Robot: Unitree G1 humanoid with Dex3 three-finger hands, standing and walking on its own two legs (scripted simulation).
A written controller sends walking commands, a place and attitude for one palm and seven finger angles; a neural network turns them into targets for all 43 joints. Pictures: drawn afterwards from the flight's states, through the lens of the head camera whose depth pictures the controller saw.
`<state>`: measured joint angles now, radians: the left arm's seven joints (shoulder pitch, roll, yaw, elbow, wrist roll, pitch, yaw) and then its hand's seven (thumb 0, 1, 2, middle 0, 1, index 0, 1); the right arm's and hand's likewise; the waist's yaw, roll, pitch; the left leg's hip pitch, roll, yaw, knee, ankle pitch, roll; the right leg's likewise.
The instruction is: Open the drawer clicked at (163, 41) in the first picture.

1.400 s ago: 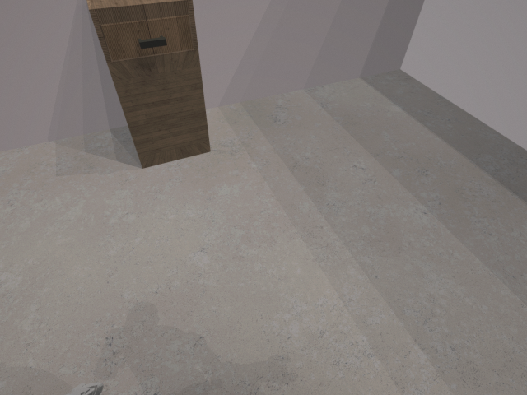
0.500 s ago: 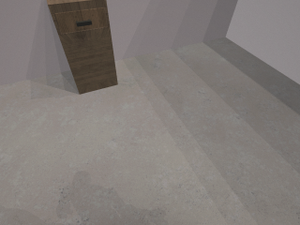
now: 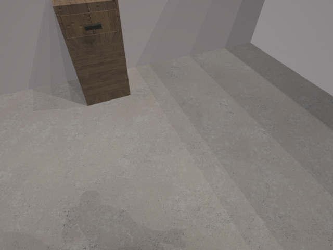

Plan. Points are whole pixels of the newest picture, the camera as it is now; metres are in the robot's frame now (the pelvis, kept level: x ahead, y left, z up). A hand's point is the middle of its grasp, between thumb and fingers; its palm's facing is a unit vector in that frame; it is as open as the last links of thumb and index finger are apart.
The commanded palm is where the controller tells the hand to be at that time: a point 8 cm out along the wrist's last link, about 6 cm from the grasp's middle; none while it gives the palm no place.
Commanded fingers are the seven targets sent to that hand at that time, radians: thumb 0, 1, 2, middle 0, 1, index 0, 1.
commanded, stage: look at it before walking up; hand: left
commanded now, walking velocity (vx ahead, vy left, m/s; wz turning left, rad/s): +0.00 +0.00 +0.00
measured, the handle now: (92, 25) +1.44 +0.59 -0.09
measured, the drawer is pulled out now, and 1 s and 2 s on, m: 0.00 0.00 0.00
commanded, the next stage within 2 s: walk to a spot facing it in 0.04 s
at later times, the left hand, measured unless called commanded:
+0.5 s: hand out of the picture +0.03 +0.21 -0.20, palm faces +0.01 -0.99 -0.16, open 7.4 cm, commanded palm none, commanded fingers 0.00 0.90 0.90 -0.20 -0.30 -0.20 -0.30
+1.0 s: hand (131, 179) +0.38 +0.14 -0.18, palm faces +0.03 -0.98 -0.18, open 7.3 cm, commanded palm none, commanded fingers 0.00 0.90 0.90 -0.20 -0.30 -0.20 -0.30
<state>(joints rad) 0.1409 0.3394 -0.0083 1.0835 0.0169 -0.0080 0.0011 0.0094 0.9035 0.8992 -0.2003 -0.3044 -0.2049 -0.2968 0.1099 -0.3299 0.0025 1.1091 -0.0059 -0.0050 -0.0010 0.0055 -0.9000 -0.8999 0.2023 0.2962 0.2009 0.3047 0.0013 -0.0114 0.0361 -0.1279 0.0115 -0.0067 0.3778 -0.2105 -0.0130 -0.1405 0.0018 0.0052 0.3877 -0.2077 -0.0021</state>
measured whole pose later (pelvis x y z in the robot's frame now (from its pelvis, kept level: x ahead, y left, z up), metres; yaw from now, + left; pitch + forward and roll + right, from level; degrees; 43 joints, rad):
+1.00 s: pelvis +0.28 -0.03 -0.02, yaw +1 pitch -2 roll +0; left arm 0.16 0.16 0.05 1.02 0.02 -0.08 0.01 0.00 0.91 0.90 -0.20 -0.30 -0.20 -0.30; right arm 0.39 -0.13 -0.05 1.16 -0.01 -0.03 -0.02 0.01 -0.90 -0.90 0.20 0.30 0.20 0.30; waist -0.04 0.00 0.07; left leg -0.37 0.09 0.03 1.29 -0.35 0.04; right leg -0.30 -0.01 -0.19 0.59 -0.26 -0.08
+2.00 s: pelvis +0.71 -0.04 -0.01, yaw +3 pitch -2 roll +0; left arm 0.20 0.15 0.06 1.02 0.02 -0.08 0.01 0.00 0.93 0.90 -0.20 -0.30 -0.20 -0.30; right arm 0.35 -0.15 -0.06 1.13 -0.02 -0.01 0.00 0.01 -0.91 -0.90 0.20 0.30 0.20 0.30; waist -0.03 0.03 0.05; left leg -0.40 0.10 0.06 1.22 -0.35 0.01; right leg -0.26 -0.06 -0.19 0.56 -0.26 -0.04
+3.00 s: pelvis +0.83 -0.02 -0.01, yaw +24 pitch -2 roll +1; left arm 0.24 0.15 0.03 0.97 0.02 0.01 0.03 0.01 0.91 0.90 -0.20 -0.30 -0.20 -0.30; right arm 0.26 -0.21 -0.09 1.02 -0.02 0.07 0.01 0.01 -0.90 -0.90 0.20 0.30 0.20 0.30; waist -0.03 0.03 0.03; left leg -0.46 -0.02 0.00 0.97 -0.36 -0.02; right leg -0.18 -0.05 -0.11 0.48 -0.28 -0.02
